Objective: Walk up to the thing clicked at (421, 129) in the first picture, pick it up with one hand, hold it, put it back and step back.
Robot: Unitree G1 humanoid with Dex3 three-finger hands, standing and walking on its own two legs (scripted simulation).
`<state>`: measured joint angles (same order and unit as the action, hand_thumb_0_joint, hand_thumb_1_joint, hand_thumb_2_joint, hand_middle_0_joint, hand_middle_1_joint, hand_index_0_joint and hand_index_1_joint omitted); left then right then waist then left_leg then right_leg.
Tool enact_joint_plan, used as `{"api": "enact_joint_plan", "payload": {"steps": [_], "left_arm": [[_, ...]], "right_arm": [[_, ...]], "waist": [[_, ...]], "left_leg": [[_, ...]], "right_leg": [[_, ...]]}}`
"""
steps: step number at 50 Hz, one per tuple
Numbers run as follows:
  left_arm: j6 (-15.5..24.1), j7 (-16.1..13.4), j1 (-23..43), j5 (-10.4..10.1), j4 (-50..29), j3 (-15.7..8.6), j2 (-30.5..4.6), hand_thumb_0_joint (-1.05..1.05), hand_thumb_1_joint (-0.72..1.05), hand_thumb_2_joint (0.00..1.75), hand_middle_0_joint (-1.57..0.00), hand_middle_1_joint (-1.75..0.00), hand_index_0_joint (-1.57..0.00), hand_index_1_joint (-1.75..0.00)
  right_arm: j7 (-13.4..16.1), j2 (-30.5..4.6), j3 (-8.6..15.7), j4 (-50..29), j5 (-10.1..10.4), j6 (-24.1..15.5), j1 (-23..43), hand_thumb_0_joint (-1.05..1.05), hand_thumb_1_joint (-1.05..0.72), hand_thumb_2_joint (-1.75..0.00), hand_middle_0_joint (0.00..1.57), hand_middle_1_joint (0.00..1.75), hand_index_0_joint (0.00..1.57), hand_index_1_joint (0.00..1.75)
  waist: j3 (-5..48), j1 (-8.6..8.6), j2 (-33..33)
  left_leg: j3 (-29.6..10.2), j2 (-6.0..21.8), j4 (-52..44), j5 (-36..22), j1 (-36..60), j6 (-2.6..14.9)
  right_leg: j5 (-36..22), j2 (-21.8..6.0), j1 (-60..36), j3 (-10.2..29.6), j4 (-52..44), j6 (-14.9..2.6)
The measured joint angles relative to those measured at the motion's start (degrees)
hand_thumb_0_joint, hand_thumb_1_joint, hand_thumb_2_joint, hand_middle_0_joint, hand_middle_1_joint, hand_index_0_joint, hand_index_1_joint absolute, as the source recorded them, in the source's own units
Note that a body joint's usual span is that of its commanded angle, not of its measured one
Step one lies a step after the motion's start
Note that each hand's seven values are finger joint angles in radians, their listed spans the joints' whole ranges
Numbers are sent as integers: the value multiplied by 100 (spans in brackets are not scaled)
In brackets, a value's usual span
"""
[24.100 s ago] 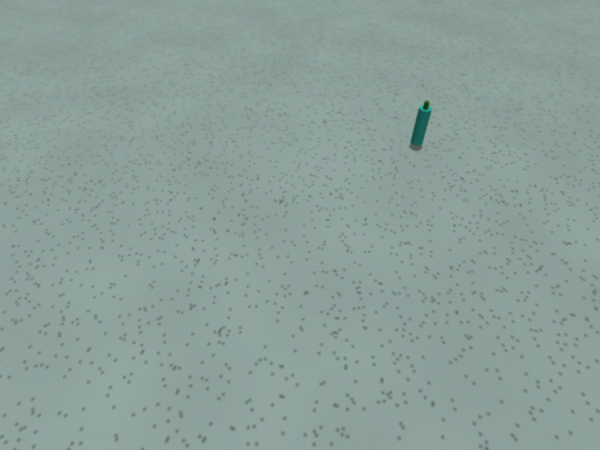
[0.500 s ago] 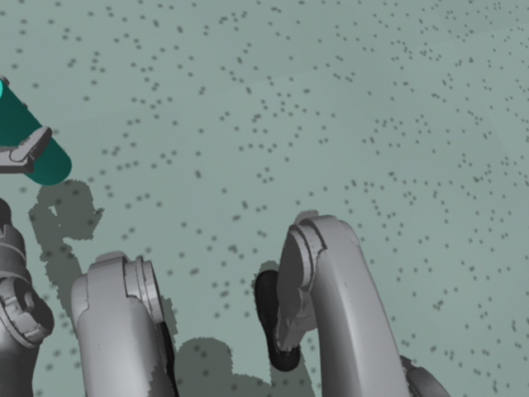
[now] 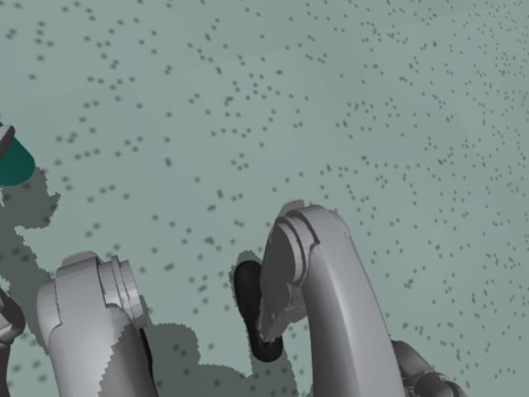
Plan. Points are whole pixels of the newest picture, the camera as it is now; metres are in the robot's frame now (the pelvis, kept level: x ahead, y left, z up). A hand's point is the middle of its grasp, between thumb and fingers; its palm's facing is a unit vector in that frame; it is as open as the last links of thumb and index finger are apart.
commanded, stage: lower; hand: left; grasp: from the side
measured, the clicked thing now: out of the picture +0.49 +0.29 -0.13
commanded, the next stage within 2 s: loosen in 0.66 s
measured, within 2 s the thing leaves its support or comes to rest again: neither
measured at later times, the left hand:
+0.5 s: hand out of the picture +0.50 +0.29 -0.16, palm faces +0.30 -0.95 -0.03, open 9.5 cm
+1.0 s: hand out of the picture +0.50 +0.29 -0.17, palm faces +0.33 -0.94 -0.02, open 9.6 cm
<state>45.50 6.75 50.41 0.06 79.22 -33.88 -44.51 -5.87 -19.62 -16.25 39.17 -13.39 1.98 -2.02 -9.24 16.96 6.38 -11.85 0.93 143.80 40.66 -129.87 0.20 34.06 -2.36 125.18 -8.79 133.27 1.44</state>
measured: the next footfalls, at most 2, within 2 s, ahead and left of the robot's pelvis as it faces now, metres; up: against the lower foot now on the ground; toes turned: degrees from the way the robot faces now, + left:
none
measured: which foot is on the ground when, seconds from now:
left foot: down 0.00-1.00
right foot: down 0.00-1.00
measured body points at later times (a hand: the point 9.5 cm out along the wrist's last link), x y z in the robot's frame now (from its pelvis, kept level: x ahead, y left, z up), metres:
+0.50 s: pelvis -0.01 +0.01 -0.01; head +0.26 +0.14 +0.32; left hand +0.48 +0.34 -0.16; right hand +0.08 -0.27 -0.06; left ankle +0.08 +0.12 -0.28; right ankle +0.13 -0.12 -0.28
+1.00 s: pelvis -0.01 +0.01 -0.01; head +0.26 +0.15 +0.31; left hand +0.47 +0.34 -0.17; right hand +0.09 -0.26 -0.06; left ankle +0.08 +0.12 -0.28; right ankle +0.13 -0.12 -0.28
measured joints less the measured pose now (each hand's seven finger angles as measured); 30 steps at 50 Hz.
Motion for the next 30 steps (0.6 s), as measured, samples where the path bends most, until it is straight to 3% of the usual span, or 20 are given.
{"api": "enact_joint_plan", "payload": {"steps": [17, 30], "left_arm": [[353, -42, -30, -69, 232, -80, -562, -2, -34, 110, -74, -106, -76, -110], [527, -118, 21, -9, 622, 56, -943, -2, -34, 111, -73, -108, -75, -112]], "right_arm": [[-10, -153, -573, -232, -266, 76, 260, 0, -92, -91, 20, 30, 20, 30], [5, -236, -910, -529, -414, 133, 501, 0, -91, -90, 20, 30, 20, 30]], "waist": [[-507, 118, 349], [-687, 198, 530]], "left_leg": [[-297, -18, 301, 28, 29, 2], [-473, -3, 417, 25, 103, 32]], "right_leg": [[-72, 72, -161, -225, 76, 66], [-156, 146, -317, -360, 30, 131]]}}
